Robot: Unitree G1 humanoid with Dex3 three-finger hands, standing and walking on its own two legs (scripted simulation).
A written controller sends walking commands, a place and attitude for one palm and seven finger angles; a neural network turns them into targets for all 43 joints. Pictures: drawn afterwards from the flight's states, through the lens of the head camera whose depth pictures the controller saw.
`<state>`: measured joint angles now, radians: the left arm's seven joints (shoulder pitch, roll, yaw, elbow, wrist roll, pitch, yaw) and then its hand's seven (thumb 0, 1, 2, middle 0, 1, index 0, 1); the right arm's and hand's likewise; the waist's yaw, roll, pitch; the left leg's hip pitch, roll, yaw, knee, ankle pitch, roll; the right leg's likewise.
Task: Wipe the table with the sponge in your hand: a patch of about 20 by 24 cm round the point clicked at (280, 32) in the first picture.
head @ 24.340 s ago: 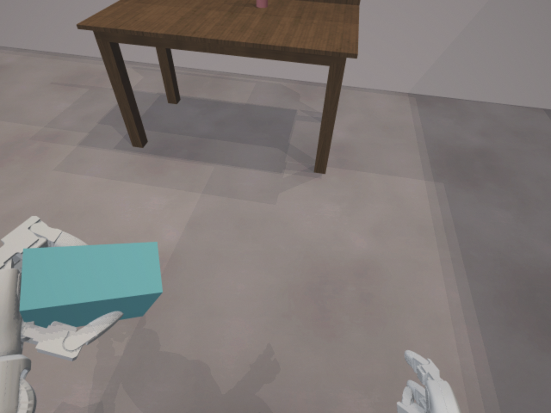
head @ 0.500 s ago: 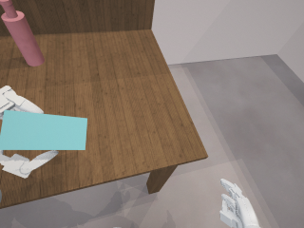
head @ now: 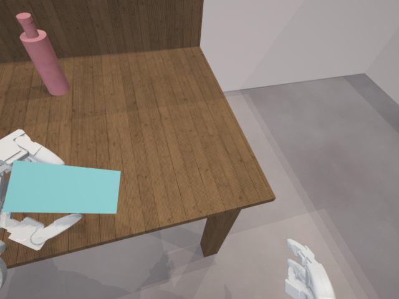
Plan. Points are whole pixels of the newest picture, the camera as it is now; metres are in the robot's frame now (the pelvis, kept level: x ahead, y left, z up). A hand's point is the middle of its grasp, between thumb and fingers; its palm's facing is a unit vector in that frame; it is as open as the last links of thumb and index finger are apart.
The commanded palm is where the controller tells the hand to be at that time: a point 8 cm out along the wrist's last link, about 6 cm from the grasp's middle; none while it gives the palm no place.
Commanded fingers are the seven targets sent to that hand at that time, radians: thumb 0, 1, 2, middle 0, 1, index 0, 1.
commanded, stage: come to a stop and stand still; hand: left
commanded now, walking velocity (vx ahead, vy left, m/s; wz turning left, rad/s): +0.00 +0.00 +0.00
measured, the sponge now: (80, 192) +0.23 +0.21 +0.14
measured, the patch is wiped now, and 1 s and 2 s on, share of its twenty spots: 0.00 0.00 0.00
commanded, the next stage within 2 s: look again from close up in 0.50 s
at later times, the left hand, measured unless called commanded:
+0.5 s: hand (38, 213) +0.19 +0.23 +0.17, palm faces +0.31 -0.87 -0.37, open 10.0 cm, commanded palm +0.13 +0.27 +0.18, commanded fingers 0.00 0.10 1.30 -1.20 -1.60 -1.20 -1.60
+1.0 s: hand (25, 202) +0.20 +0.25 +0.18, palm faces +0.32 -0.83 -0.46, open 10.0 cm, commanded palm +0.13 +0.28 +0.18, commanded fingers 0.00 0.10 1.30 -1.20 -1.60 -1.20 -1.60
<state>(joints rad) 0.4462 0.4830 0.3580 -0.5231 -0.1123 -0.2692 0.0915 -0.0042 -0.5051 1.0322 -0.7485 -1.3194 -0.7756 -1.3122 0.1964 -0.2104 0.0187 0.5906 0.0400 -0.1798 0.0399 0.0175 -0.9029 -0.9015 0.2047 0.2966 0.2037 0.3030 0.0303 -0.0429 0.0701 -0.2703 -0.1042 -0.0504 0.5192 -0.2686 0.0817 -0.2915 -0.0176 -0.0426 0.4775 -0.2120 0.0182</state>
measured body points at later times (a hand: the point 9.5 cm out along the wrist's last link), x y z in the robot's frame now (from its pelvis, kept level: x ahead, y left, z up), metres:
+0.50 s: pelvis -0.03 -0.01 +0.00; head +0.01 +0.01 +0.45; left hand +0.17 +0.28 +0.19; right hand +0.16 -0.25 -0.06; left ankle +0.00 +0.06 -0.74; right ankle +0.02 -0.13 -0.74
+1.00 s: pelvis -0.02 +0.00 +0.00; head +0.01 +0.02 +0.45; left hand +0.17 +0.29 +0.20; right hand +0.16 -0.22 -0.06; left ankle +0.00 +0.06 -0.74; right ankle +0.02 -0.13 -0.73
